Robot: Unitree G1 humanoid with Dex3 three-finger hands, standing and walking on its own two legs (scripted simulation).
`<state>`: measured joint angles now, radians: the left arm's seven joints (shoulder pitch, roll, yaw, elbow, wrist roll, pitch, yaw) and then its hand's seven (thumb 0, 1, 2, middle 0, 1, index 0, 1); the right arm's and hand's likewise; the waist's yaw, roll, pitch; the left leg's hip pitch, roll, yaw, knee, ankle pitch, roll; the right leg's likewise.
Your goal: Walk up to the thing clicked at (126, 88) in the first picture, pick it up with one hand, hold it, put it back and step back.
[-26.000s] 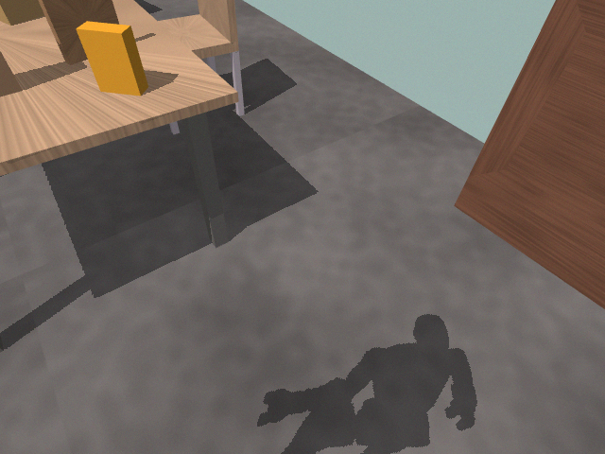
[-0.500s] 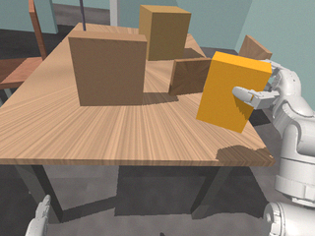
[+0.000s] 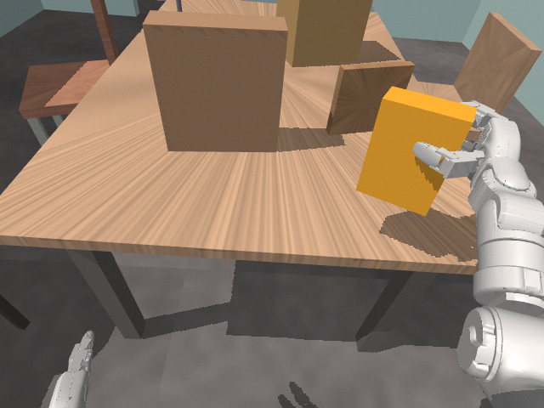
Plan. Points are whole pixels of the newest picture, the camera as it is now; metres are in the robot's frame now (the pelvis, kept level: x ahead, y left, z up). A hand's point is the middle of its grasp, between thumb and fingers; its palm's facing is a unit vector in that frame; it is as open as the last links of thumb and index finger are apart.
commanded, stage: crouch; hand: right
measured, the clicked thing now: (409, 153) +0.46 -0.18 +0.18
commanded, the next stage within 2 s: lower in 0.64 s
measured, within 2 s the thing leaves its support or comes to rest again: neither
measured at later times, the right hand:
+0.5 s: hand (438, 142) +0.49 -0.23 +0.18, palm faces +0.24 +0.97 -0.02, open 9.6 cm
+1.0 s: hand (426, 154) +0.51 -0.24 +0.14, palm faces +0.25 +0.97 -0.01, open 9.6 cm
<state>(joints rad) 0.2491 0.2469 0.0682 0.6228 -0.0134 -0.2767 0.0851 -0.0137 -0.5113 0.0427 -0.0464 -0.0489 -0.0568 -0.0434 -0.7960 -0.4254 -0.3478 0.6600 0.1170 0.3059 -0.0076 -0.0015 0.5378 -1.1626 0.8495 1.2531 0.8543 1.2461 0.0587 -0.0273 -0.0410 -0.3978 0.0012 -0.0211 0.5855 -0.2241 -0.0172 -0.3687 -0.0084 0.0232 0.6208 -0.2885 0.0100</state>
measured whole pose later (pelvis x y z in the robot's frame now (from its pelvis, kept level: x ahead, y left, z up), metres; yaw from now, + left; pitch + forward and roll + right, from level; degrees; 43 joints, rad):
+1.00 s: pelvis +0.03 -0.01 -0.01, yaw +1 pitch +10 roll +1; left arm 0.27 0.24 0.04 0.47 -0.01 -0.16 0.04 -0.01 -0.53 0.05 -0.05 -0.04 -0.05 -0.05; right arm -0.86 -0.50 -0.41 1.03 0.09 -0.07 0.05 0.00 0.53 -1.14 0.85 1.25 0.85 1.25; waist 0.11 -0.01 -0.07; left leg -0.54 -0.01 -0.04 0.63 -0.26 -0.03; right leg -0.51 -0.01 0.01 0.68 -0.34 0.00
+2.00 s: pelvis +0.02 -0.01 -0.04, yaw +1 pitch +19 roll +2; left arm 0.29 0.25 0.01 0.27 0.03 -0.11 0.02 -0.01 -0.54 0.06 -0.05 -0.04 -0.05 -0.05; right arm -0.96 -0.62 -0.50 1.22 0.03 -0.26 0.08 0.00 0.55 -1.17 0.85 1.28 0.86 1.27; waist 0.21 -0.01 -0.12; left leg -0.84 -0.02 -0.02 0.85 -0.35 -0.03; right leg -0.83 -0.03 0.03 0.94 -0.44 0.00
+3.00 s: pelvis +0.02 -0.02 -0.05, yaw +2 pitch +20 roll +3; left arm 0.32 0.25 0.02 0.19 0.03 -0.07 0.01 -0.01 -0.54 0.05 -0.07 -0.05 -0.07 -0.06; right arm -1.00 -0.64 -0.50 1.22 0.03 -0.24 0.06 -0.01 0.11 -0.41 0.72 0.57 0.71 0.57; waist 0.22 -0.02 -0.12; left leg -0.89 -0.03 -0.02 0.89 -0.35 -0.03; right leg -0.88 -0.03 0.03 0.99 -0.46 0.00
